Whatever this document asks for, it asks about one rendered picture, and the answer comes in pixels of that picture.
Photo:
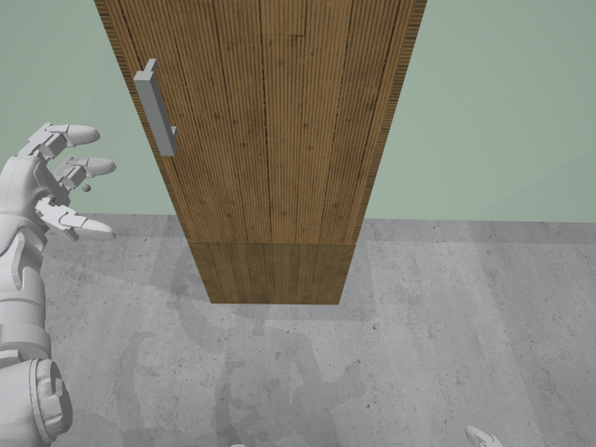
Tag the handle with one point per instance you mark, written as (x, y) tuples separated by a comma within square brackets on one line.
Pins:
[(153, 105)]

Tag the cupboard door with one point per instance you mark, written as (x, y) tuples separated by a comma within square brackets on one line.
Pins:
[(279, 105)]

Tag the robot left forearm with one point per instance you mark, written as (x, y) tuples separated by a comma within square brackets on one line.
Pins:
[(22, 292)]

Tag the right robot hand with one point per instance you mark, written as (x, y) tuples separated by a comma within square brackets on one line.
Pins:
[(479, 439)]

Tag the left robot upper arm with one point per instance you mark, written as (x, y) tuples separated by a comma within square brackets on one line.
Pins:
[(35, 406)]

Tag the left robot hand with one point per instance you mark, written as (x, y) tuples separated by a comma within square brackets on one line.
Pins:
[(25, 182)]

